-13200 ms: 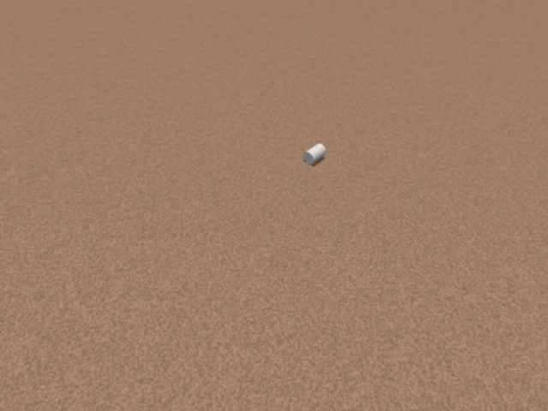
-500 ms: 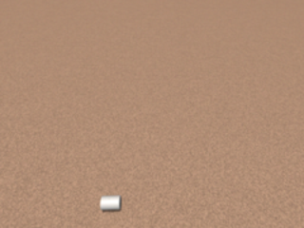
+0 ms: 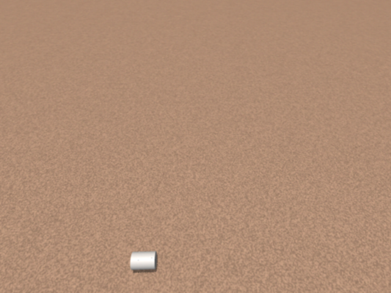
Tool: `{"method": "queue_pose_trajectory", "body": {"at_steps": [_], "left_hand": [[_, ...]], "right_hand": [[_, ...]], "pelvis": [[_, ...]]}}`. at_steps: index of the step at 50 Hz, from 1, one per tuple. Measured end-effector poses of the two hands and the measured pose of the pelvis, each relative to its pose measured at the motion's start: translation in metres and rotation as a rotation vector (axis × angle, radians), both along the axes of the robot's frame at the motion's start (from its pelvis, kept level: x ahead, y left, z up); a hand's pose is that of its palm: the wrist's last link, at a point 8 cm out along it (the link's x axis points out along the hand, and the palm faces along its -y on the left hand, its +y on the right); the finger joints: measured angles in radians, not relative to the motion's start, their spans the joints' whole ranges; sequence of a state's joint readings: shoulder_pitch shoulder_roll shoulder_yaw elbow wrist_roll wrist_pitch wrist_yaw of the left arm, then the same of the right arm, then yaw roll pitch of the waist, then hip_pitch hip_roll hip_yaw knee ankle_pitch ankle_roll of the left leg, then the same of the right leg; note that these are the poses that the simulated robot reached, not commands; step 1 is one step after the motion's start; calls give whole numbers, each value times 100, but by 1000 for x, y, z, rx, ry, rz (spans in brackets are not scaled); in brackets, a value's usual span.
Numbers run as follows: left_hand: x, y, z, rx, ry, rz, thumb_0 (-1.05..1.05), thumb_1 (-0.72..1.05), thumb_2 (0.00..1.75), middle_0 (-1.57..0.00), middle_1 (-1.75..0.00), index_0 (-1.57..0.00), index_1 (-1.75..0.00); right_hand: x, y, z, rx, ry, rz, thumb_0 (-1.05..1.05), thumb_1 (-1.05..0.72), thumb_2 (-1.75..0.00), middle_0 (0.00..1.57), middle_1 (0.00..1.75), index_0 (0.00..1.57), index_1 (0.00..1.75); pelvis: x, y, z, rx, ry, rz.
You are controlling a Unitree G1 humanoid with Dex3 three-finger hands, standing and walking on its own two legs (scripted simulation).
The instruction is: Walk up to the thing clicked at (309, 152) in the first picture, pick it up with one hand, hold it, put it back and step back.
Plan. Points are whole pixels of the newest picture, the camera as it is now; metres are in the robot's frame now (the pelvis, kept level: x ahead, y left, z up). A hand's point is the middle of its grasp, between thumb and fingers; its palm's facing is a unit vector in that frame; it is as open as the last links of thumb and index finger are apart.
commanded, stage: rise first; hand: left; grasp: from above
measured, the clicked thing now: (144, 260) +0.42 +0.25 -0.74
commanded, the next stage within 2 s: none
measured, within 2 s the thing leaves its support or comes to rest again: neither
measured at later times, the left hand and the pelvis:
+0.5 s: hand out of the picture +0.13 +0.26 -0.19, palm faces -0.09 -0.91 -0.40, open 12.2 cm; pelvis -0.02 +0.01 -0.04, yaw +1 degrees
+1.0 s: hand out of the picture +0.13 +0.28 -0.30, palm faces -0.33 -0.75 -0.57, open 14.1 cm; pelvis -0.03 +0.02 -0.16, yaw +1 degrees
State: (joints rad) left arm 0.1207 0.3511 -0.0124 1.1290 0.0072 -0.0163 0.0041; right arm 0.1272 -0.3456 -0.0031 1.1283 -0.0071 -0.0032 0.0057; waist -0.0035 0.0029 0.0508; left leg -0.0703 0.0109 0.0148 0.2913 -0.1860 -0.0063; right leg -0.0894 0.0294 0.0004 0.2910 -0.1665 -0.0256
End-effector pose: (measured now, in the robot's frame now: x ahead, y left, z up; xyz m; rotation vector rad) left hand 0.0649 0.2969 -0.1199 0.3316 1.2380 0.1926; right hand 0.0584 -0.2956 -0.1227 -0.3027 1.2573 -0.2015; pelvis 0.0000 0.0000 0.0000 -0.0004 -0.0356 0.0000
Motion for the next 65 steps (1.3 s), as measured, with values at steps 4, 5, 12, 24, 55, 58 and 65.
{"method": "queue_pose_trajectory", "body": {"at_steps": [4,5,12,24,55,58,65], "left_hand": [[-1,0,-1,-2,3,2,1,90,90,-20,-30,-20,-30],[-1,0,-1,-2,3,2,1,90,90,-20,-30,-20,-31],[44,-3,-9,-20,-114,14,1,72,91,-20,-48,-19,-48],[59,4,-30,45,-88,-92,0,-6,95,-11,-94,-11,-93],[102,14,-183,319,-168,-543,0,-52,94,-9,-108,-10,-107],[121,10,-208,372,-212,-620,0,-51,95,-9,-108,-11,-107],[159,6,-262,481,-262,-779,0,-51,96,-11,-107,-12,-106]], "right_hand": [[0,0,0,-3,2,0,1,-91,-90,20,30,20,30],[0,0,1,-4,1,0,1,-91,-90,20,30,20,30],[14,21,-3,18,-132,21,1,-91,-90,20,30,20,30],[36,56,-17,79,-275,23,1,-91,-90,20,30,20,30],[91,58,-167,67,-434,212,1,-90,-90,20,30,20,30],[80,50,-203,65,-394,200,1,-90,-90,20,30,20,30],[35,36,-282,73,-254,166,1,-92,-90,20,30,20,30]], "pelvis": [[1,0,0,0,0,0],[1,0,0,-1,-1,0],[-14,0,-12,-3,95,29],[-16,11,-38,-14,201,20],[-47,11,-204,-33,541,30],[-56,8,-232,-32,574,26],[-79,3,-289,-34,623,18]]}}
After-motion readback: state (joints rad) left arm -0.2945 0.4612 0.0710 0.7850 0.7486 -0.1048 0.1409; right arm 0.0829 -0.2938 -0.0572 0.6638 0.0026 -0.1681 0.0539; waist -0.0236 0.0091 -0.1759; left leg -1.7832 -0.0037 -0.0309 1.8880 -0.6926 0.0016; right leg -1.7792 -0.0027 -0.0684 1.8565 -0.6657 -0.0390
